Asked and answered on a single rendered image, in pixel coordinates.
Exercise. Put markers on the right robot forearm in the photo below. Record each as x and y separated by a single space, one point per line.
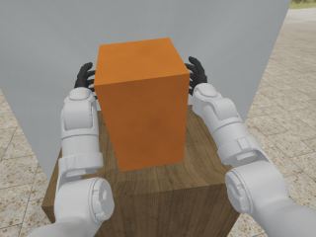
236 147

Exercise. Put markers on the robot left upper arm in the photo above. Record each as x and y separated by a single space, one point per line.
80 209

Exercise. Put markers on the carton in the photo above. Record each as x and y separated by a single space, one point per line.
143 88

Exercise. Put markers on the pedestal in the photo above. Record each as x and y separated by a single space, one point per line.
181 199

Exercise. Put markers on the robot right upper arm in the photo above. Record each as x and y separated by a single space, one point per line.
259 190

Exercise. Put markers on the robot left hand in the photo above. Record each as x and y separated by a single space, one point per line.
83 75

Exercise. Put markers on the left robot forearm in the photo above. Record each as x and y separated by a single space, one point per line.
79 133

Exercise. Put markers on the robot right hand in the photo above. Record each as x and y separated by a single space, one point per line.
198 76

